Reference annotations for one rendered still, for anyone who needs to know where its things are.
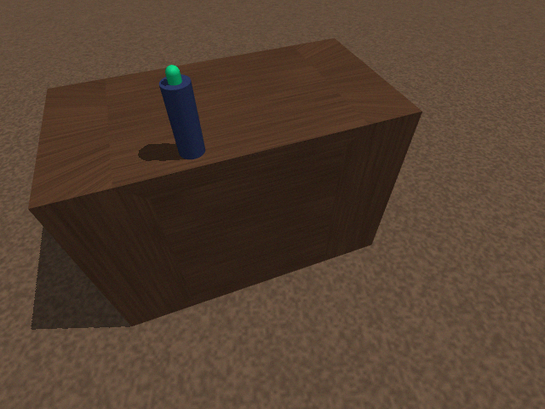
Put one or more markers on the bottle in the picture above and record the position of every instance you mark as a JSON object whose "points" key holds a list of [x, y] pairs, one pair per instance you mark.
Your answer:
{"points": [[180, 104]]}

